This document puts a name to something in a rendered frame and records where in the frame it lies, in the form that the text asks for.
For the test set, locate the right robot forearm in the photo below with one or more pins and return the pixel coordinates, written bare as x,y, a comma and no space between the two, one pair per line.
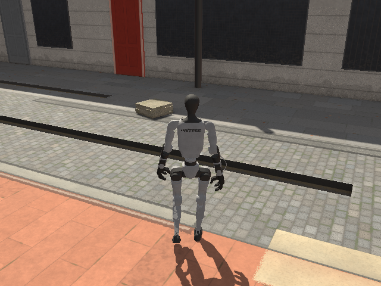
217,163

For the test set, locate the robot right upper arm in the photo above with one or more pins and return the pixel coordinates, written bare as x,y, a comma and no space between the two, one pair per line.
211,136

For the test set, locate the left robot forearm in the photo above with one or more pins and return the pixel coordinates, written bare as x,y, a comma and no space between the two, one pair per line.
163,158

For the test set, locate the robot torso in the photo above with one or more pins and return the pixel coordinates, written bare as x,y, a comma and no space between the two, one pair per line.
190,144

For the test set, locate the left robot foot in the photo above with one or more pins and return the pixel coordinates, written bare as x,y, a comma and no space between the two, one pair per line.
176,239

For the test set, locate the robot left upper arm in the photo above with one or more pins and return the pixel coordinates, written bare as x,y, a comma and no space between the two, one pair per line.
172,125

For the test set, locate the robot right hand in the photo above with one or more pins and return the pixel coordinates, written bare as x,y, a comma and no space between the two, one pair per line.
219,183

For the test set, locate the robot left hand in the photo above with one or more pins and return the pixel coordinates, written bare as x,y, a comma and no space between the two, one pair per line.
162,171

